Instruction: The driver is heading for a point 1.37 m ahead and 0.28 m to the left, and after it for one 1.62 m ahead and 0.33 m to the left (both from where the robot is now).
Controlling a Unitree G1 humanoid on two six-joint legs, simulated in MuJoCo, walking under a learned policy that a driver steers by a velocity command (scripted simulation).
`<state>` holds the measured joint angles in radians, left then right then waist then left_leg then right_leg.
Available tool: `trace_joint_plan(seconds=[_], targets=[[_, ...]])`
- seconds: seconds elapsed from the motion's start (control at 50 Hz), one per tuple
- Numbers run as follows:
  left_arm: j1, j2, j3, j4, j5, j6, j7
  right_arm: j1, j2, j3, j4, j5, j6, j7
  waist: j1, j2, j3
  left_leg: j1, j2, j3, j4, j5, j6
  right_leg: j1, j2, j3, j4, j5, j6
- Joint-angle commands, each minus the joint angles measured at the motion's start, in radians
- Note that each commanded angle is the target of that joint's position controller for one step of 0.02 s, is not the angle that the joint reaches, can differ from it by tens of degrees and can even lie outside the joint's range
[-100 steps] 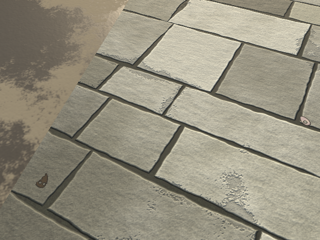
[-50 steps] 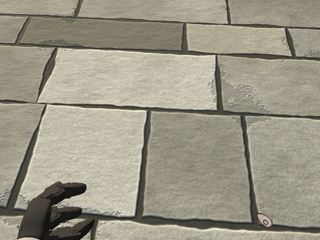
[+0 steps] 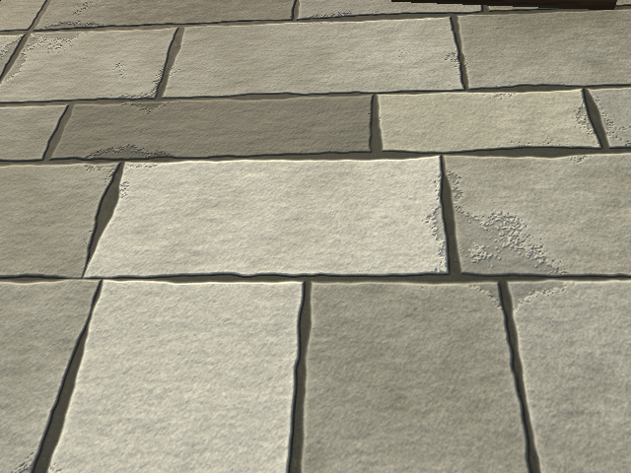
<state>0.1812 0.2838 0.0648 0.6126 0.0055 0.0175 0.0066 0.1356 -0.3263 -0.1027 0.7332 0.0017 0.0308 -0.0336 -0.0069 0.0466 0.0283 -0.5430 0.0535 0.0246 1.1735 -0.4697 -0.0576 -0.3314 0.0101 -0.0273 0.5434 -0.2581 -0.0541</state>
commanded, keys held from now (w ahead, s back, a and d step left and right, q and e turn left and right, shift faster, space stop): q+shift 0.42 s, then shift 0.12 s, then e+shift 0.46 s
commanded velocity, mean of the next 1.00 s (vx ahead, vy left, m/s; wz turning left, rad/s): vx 0.00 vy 0.00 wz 0.10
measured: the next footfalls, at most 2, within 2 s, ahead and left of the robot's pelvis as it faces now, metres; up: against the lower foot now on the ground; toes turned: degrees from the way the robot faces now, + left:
left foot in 0.48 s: -0.01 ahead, +0.15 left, +0.00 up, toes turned +24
right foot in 1.08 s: +0.06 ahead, -0.08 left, +0.00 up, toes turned -4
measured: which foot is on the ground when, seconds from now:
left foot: up 0.00-0.46, down 0.48-1.00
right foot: down 0.00-0.48, up 0.50-1.00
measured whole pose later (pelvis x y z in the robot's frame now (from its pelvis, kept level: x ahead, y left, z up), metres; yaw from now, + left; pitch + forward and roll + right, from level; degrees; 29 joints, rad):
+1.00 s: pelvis +0.00 +0.05 +0.00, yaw +6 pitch +2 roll +1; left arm 0.17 0.28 0.09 0.67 -0.03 0.08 -0.02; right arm 0.09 -0.26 -0.08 0.68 -0.01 0.03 -0.03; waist 0.01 0.00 0.07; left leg -0.19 0.07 0.31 0.47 -0.30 0.03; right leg -0.46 -0.10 -0.08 0.84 -0.39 0.07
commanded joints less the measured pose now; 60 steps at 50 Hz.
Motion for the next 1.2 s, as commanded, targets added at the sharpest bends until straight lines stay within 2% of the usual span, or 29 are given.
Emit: trace_joint_plan(seconds=[0.02,0.06,0.14,0.2,0.32,0.42,0.46,0.48,0.5,0.52,0.54,0.56,0.58,0.6,0.64,0.68,0.72,0.8,0.9,0.96,1.04,1.06,1.08,1.1,1.12,1.14,1.16,1.18,1.2], targets=[[-0.062,0.031,-0.009,-0.049,0.012,-0.029,0.013,0.058,-0.036,-0.002,-0.015,0.003,-0.001,0.002,-0.029,-0.146,-0.172,0.024,0.023,-0.061,-0.012,0.144,-0.009,0.160,-0.230,0.132,-0.192,0.491,-0.152],[-0.064,0.027,-0.011,-0.027,0.032,-0.038,0.016,0.052,-0.016,0.008,-0.007,0.016,0.003,0.007,-0.011,-0.151,-0.132,0.076,0.021,-0.081,-0.175,0.174,-0.019,0.145,-0.217,0.077,-0.219,0.381,-0.136],[-0.042,0.142,0.031,-0.004,0.028,-0.014,0.037,-0.007,-0.089,-0.006,-0.062,0.022,0.009,0.008,0.044,-0.174,-0.050,-0.007,0.025,-0.059,-0.214,0.093,-0.034,0.193,-0.312,0.150,-0.271,0.191,-0.192],[-0.054,0.118,0.032,0.003,0.020,-0.008,0.041,0.013,-0.077,-0.011,-0.075,0.024,0.017,0.008,0.044,-0.142,-0.023,-0.086,0.055,-0.064,-0.169,0.055,-0.043,0.235,-0.357,0.163,-0.286,0.164,-0.212],[-0.099,0.119,0.048,0.001,0.020,-0.008,0.035,0.020,-0.023,-0.002,-0.117,0.021,0.022,0.031,0.028,-0.131,-0.074,-0.020,0.067,0.003,-0.255,0.055,-0.027,0.262,-0.351,0.013,-0.244,0.358,-0.202],[-0.107,0.157,0.071,0.007,-0.014,-0.010,0.013,0.026,-0.038,-0.013,-0.160,0.030,0.043,0.063,0.006,-0.171,-0.126,0.117,0.030,0.073,-0.446,0.084,0.035,0.292,-0.380,-0.084,-0.149,0.474,-0.136],[-0.090,0.151,0.071,0.033,-0.038,-0.008,0.004,0.088,-0.043,-0.023,-0.150,0.023,0.049,0.060,-0.038,-0.146,-0.140,0.290,-0.023,0.088,-0.668,0.239,0.088,0.220,-0.340,-0.139,-0.025,0.406,-0.058],[-0.042,0.116,0.063,0.055,-0.031,-0.011,-0.005,0.150,-0.110,-0.046,-0.136,0.016,0.046,0.042,-0.051,-0.030,-0.158,0.467,0.000,-0.010,-0.760,0.509,0.139,0.083,-0.265,-0.194,0.131,0.272,0.017],[-0.104,0.050,0.037,-0.001,0.022,-0.020,-0.010,0.199,-0.244,-0.072,-0.152,0.002,0.033,0.019,-0.046,0.282,-0.167,0.688,0.282,-0.392,-0.742,1.025,0.272,-0.284,-0.122,-0.243,0.478,-0.340,0.115],[-0.153,0.082,0.044,-0.013,0.017,-0.020,-0.001,0.182,-0.236,-0.058,-0.179,-0.034,0.002,0.028,-0.082,0.219,-0.259,0.609,0.401,-0.514,-0.764,1.031,0.452,-0.365,-0.051,-0.034,0.678,-0.483,0.141],[-0.177,0.129,0.055,-0.005,-0.010,-0.012,0.004,0.154,-0.191,-0.041,-0.173,-0.030,-0.020,0.035,-0.086,0.103,-0.234,0.586,0.344,-0.390,-0.778,0.956,0.428,-0.380,-0.072,0.024,0.740,-0.414,0.132],[-0.147,0.118,0.052,0.014,-0.021,-0.008,0.008,0.095,-0.146,-0.025,-0.160,-0.016,-0.031,0.031,-0.041,0.080,-0.185,0.552,0.283,-0.288,-0.781,0.848,0.361,-0.391,-0.086,0.034,0.702,-0.324,0.115],[-0.113,0.116,0.050,0.047,-0.012,-0.003,0.014,0.035,-0.089,-0.006,-0.161,-0.002,-0.032,0.024,-0.015,0.037,-0.169,0.531,0.238,-0.230,-0.783,0.769,0.306,-0.375,-0.103,0.046,0.652,-0.249,0.113],[-0.071,0.109,0.049,0.074,-0.004,0.002,0.014,-0.010,-0.035,0.017,-0.154,0.001,-0.034,0.018,0.013,0.048,-0.160,0.474,0.212,-0.169,-0.793,0.791,0.285,-0.302,-0.104,0.046,0.621,-0.166,0.120],[0.002,0.083,0.041,0.122,-0.019,0.012,0.006,-0.032,0.012,0.040,-0.136,-0.028,-0.047,0.012,0.034,0.061,-0.155,0.408,0.183,-0.066,-0.817,0.792,0.267,-0.169,-0.082,0.065,0.547,-0.077,0.134],[-0.029,0.096,0.040,0.105,-0.030,0.018,0.009,-0.049,-0.033,0.027,-0.131,-0.043,-0.049,0.003,0.015,0.075,-0.110,0.400,0.185,-0.028,-0.838,0.710,0.260,-0.153,-0.070,0.070,0.446,-0.059,0.145],[-0.063,0.124,0.045,0.075,-0.029,0.023,0.012,-0.028,-0.093,0.006,-0.119,-0.036,-0.034,-0.011,-0.013,0.083,-0.076,0.438,0.235,-0.060,-0.866,0.630,0.285,-0.211,-0.075,0.051,0.441,-0.088,0.156],[-0.055,0.118,0.051,0.046,-0.033,0.040,0.010,-0.031,-0.072,0.004,-0.115,-0.032,-0.018,-0.019,-0.027,0.059,-0.022,0.469,0.293,-0.074,-0.908,0.464,0.309,-0.313,-0.120,0.048,0.478,-0.126,0.171],[-0.060,0.065,0.041,-0.003,-0.026,0.041,-0.011,-0.053,-0.074,-0.010,-0.116,-0.028,-0.018,-0.014,-0.022,0.048,-0.046,0.500,0.296,0.038,-0.869,0.612,0.303,-0.286,-0.138,-0.005,0.400,-0.129,0.155],[-0.061,0.059,0.041,-0.032,-0.031,0.044,-0.031,-0.056,-0.097,-0.025,-0.117,-0.012,-0.015,-0.004,-0.016,0.060,-0.085,0.515,0.306,0.103,-0.813,0.753,0.281,-0.210,-0.115,-0.060,0.309,-0.134,0.121],[-0.034,0.076,0.056,-0.056,-0.038,0.066,-0.048,-0.060,-0.119,-0.037,-0.105,0.027,-0.019,0.021,0.020,0.082,-0.122,0.516,0.316,0.153,-0.695,0.788,0.207,-0.055,-0.069,-0.102,0.105,-0.097,0.052],[0.021,0.088,0.067,-0.045,-0.033,0.067,-0.041,-0.053,-0.114,-0.037,-0.088,0.037,-0.018,0.026,0.058,0.059,-0.139,0.466,0.285,0.190,-0.598,0.789,0.164,0.066,-0.033,-0.106,-0.028,0.003,0.020],[0.100,0.160,0.094,-0.029,-0.025,0.061,-0.020,-0.008,-0.092,-0.031,-0.068,0.031,-0.023,0.034,0.089,-0.053,-0.180,0.329,0.207,0.233,-0.420,0.674,0.091,0.274,-0.047,-0.013,-0.123,0.315,-0.036],[0.147,0.297,0.120,-0.041,-0.009,0.049,0.004,-0.076,-0.015,-0.003,-0.132,-0.025,-0.037,0.036,0.078,-0.356,-0.206,-0.057,0.065,0.252,-0.078,-0.081,0.002,0.524,-0.327,0.369,-0.084,0.895,-0.169],[0.122,0.286,0.102,-0.066,0.025,0.017,-0.005,-0.102,-0.045,-0.006,-0.139,-0.022,-0.041,0.029,0.098,-0.312,-0.335,-0.148,-0.019,0.029,0.126,-0.278,-0.031,0.474,-0.473,0.542,-0.124,0.882,-0.371],[0.102,0.228,0.080,-0.058,0.017,-0.003,-0.013,-0.137,-0.094,-0.018,-0.129,0.008,-0.035,0.027,0.110,-0.179,-0.297,-0.165,0.012,-0.037,0.171,-0.230,-0.021,0.442,-0.422,0.409,-0.139,0.813,-0.341],[0.055,0.192,0.068,-0.042,-0.002,-0.013,-0.007,-0.128,-0.081,-0.015,-0.124,0.016,-0.032,0.021,0.071,-0.159,-0.220,-0.185,0.028,-0.045,0.120,-0.147,-0.004,0.393,-0.356,0.319,-0.138,0.689,-0.273],[-0.006,0.144,0.052,-0.043,-0.015,-0.014,0.002,-0.097,-0.078,-0.013,-0.094,0.006,-0.027,0.012,0.040,-0.104,-0.185,-0.180,0.046,-0.053,0.059,-0.072,0.000,0.359,-0.311,0.259,-0.143,0.599,-0.216],[-0.058,0.100,0.032,-0.041,-0.018,-0.014,0.010,-0.059,-0.080,-0.014,-0.074,-0.002,-0.020,0.009,0.010,-0.118,-0.167,-0.115,0.047,-0.050,0.017,0.003,-0.006,0.295,-0.287,0.207,-0.157,0.594,-0.193]])
Keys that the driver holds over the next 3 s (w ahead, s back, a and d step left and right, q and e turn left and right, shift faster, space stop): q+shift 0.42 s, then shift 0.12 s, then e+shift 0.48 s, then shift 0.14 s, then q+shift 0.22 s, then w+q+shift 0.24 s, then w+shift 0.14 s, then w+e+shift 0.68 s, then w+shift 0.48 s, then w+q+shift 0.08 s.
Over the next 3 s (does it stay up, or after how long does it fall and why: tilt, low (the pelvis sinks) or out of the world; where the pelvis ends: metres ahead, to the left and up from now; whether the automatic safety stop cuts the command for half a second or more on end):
stays up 1.10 0.29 0.00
